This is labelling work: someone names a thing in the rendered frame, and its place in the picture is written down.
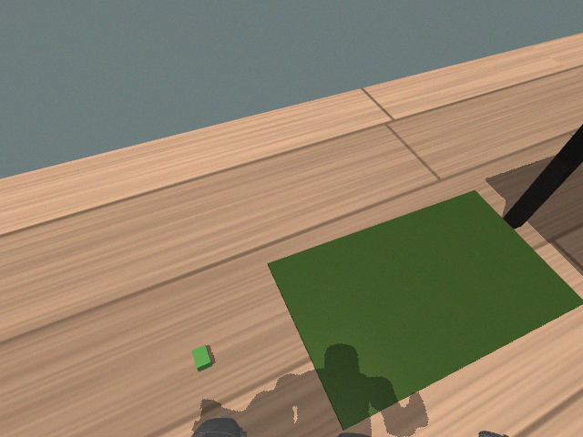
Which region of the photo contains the small box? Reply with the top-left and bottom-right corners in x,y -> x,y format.
192,345 -> 212,371

